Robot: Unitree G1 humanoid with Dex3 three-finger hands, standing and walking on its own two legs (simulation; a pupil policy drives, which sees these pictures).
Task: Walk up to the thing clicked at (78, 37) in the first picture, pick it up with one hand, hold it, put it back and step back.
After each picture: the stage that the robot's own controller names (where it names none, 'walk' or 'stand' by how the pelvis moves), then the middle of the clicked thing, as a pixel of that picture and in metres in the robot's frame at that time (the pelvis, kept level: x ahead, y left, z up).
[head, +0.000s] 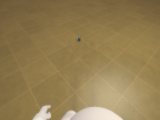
stand; (79, 39) +1.79 +0.32 -0.72
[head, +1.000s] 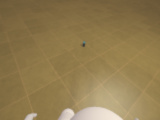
walk; (83, 44) +1.66 +0.13 -0.70
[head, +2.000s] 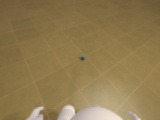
walk; (82, 57) +1.06 +0.08 -0.71
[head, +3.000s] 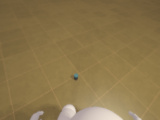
walk; (76, 77) +0.67 +0.14 -0.71
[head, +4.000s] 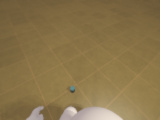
walk; (72, 89) +0.46 +0.17 -0.71
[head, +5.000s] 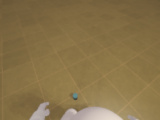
stand; (75, 96) +0.36 +0.15 -0.72
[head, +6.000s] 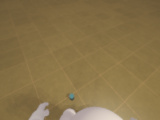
stand; (71, 97) +0.34 +0.18 -0.71
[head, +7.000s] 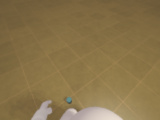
stand; (69, 100) +0.29 +0.22 -0.71
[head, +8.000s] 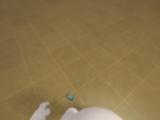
stand; (71, 97) +0.31 +0.21 -0.72
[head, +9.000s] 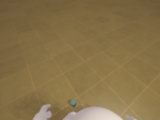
stand; (73, 103) +0.30 +0.19 -0.72
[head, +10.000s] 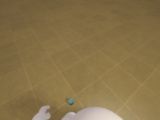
stand; (70, 101) +0.30 +0.20 -0.73
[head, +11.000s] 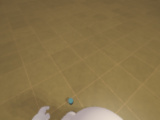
stand; (70, 101) +0.29 +0.19 -0.73
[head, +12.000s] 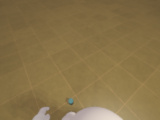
stand; (71, 101) +0.29 +0.20 -0.73
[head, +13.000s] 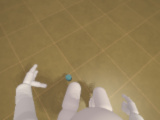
go down; (68, 77) +0.34 +0.20 -0.51
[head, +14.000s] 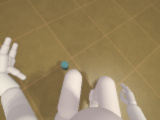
go down; (65, 65) +0.38 +0.24 -0.33
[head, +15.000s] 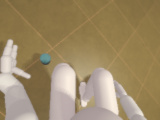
close in; (45, 59) +0.36 +0.27 -0.25
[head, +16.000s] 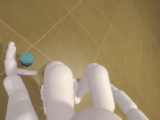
close; (27, 60) +0.35 +0.28 -0.21
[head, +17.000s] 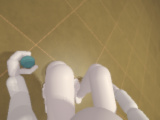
close; (28, 62) +0.32 +0.29 -0.21
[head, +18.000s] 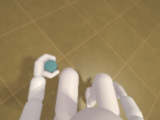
lift; (51, 67) +0.30 +0.27 -0.07
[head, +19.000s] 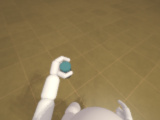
lift; (66, 70) +0.33 +0.16 +0.06
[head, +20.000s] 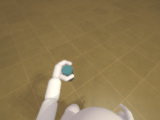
hold; (68, 73) +0.32 +0.16 +0.02
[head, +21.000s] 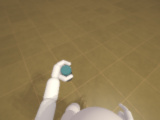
hold; (67, 73) +0.31 +0.17 +0.02
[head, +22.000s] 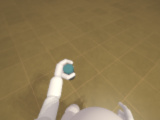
crouch; (69, 72) +0.33 +0.15 +0.02
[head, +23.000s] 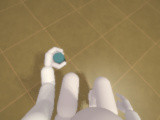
crouch; (60, 60) +0.38 +0.22 -0.09
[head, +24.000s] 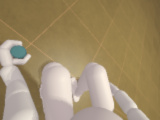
lower; (20, 54) +0.38 +0.31 -0.22
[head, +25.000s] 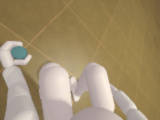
lower; (20, 54) +0.38 +0.31 -0.22
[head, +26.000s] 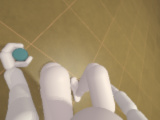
lower; (21, 56) +0.36 +0.31 -0.22
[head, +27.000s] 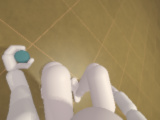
lower; (23, 58) +0.35 +0.31 -0.22
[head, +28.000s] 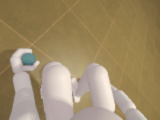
loosen; (29, 60) +0.35 +0.28 -0.22
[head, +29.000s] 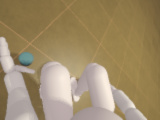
withdraw; (26, 59) +0.35 +0.28 -0.22
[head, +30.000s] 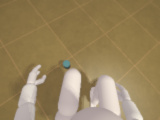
walk; (66, 64) +0.39 +0.23 -0.35
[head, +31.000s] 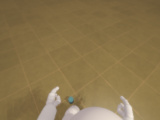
stand; (71, 100) +0.30 +0.17 -0.66
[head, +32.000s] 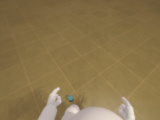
stand; (70, 98) +0.32 +0.19 -0.67
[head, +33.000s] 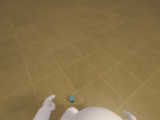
stand; (72, 99) +0.32 +0.18 -0.70
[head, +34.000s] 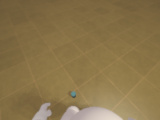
walk; (73, 94) +0.35 +0.17 -0.72
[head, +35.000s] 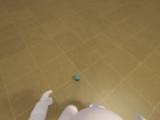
walk; (77, 78) +0.52 +0.13 -0.70
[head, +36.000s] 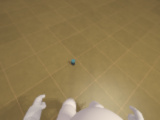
walk; (73, 62) +0.76 +0.21 -0.71
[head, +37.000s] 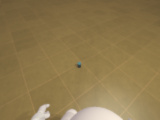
stand; (79, 65) +0.95 +0.20 -0.71
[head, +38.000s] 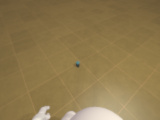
stand; (77, 64) +0.96 +0.22 -0.73
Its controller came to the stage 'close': yes
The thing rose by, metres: 0.72
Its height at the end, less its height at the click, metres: +0.00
